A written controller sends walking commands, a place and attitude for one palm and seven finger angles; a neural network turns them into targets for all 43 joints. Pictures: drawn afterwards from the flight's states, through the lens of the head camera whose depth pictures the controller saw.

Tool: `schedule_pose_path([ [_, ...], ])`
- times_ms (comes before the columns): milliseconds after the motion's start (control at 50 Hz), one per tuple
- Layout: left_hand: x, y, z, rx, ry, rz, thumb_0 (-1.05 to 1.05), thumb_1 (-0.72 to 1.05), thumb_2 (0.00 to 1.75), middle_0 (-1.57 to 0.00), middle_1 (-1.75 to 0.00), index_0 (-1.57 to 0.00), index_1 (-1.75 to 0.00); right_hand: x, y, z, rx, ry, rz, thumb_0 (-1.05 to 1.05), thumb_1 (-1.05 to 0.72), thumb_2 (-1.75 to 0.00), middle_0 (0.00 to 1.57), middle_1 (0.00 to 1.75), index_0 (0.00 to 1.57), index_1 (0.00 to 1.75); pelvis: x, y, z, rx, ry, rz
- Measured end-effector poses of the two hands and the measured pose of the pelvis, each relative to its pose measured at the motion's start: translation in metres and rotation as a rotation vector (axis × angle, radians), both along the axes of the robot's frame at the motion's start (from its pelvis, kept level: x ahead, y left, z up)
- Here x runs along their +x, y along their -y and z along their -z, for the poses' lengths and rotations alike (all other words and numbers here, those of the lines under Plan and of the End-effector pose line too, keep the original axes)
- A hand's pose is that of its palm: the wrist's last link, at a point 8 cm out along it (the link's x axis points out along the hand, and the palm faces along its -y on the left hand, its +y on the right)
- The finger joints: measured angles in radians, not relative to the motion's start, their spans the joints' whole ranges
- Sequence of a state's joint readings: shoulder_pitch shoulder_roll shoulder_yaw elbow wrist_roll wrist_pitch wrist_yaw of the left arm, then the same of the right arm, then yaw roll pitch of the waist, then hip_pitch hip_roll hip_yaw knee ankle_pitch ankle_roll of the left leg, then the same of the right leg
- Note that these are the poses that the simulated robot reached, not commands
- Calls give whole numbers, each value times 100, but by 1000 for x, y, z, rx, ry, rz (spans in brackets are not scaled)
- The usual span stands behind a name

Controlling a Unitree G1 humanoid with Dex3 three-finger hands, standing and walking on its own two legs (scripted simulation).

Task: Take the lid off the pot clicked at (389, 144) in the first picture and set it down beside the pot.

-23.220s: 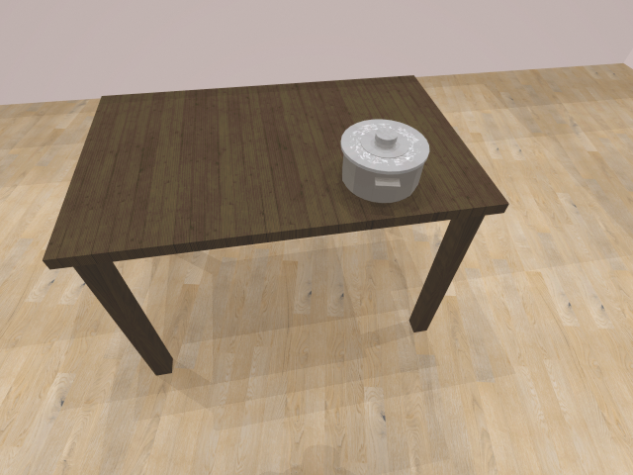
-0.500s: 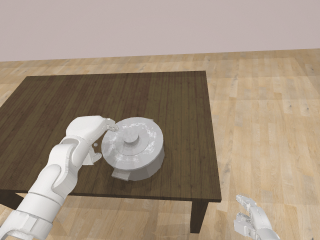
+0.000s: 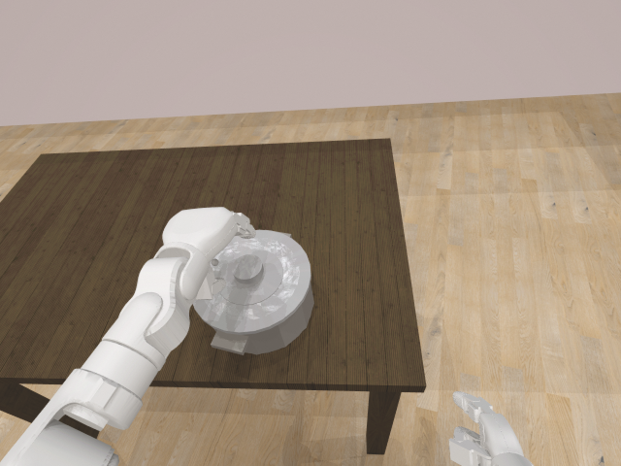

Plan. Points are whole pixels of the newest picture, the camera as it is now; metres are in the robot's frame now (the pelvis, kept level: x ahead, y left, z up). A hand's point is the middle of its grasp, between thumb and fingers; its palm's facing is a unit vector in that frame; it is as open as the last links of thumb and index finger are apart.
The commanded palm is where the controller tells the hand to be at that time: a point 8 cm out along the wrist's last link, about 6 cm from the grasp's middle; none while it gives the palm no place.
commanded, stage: move the open hand above the knob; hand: left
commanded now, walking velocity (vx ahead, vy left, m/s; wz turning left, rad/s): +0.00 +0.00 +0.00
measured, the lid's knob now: (247, 269) +0.40 +0.13 +0.00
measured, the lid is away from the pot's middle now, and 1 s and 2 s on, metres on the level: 0.00 0.00 0.00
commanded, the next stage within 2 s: lower the open fingers around the knob in 1.18 s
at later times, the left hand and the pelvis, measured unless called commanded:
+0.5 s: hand (235, 251) +0.39 +0.13 +0.07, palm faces -0.26 -0.07 -0.96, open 9.9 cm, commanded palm +0.36 +0.14 +0.13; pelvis +0.00 -0.01 +0.00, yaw +0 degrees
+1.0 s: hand (230, 254) +0.38 +0.14 +0.07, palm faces -0.26 -0.08 -0.96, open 9.9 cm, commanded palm +0.35 +0.14 +0.13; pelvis +0.00 +0.00 +0.00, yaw +0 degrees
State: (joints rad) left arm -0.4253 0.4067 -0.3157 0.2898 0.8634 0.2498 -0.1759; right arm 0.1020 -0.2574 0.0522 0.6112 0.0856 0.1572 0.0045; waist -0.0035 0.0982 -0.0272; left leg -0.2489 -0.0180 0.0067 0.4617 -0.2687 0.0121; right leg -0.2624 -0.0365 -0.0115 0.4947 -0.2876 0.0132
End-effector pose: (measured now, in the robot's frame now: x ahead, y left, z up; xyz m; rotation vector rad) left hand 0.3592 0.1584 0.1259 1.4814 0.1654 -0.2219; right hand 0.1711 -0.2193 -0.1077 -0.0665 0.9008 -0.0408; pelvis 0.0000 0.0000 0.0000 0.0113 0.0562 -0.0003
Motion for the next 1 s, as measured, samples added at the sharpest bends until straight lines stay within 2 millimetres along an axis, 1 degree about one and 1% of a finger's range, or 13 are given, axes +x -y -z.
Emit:
schedule_pose_path([
  [220,14,13,4,14,-28,-9,0,-21,128,-84,-8,-84,-8,-2,6,1,-14,-16,13,1,-90,-90,20,30,20,30,-1,3,1,1,-6,-2],
  [340,22,24,-2,1,-6,11,0,-21,128,-84,-8,-84,-8,-6,11,2,-17,-22,31,1,-90,-90,20,30,20,30,0,4,1,2,-12,2],
  [400,24,24,0,3,-12,-2,0,-21,128,-84,-8,-84,-8,-9,13,2,-13,-28,36,1,-90,-90,20,30,20,30,0,5,1,3,-13,7],
  [540,20,25,3,3,-19,-2,0,-21,128,-84,-8,-84,-8,-10,15,4,-12,-34,39,1,-90,-90,20,30,20,30,1,6,1,4,-12,7],
  [680,19,23,4,12,-27,-8,0,-21,128,-84,-8,-84,-8,-6,13,3,-18,-28,33,1,-90,-90,20,30,20,30,-1,7,1,3,-11,4],
  [860,21,21,3,10,-32,-9,0,-21,128,-84,-8,-84,-8,-1,11,0,-21,-16,30,1,-90,-90,20,30,20,30,0,7,1,3,-13,3],
  [920,20,21,1,2,-19,-2,0,-21,128,-84,-8,-84,-8,0,10,-1,-18,-11,28,1,-90,-90,20,30,20,30,1,6,1,2,-13,4],
  [1000,17,18,3,-6,-18,-8,0,-21,128,-84,-8,-84,-8,0,9,-2,-15,-6,26,1,-90,-90,20,30,20,30,1,5,1,2,-11,8],
])
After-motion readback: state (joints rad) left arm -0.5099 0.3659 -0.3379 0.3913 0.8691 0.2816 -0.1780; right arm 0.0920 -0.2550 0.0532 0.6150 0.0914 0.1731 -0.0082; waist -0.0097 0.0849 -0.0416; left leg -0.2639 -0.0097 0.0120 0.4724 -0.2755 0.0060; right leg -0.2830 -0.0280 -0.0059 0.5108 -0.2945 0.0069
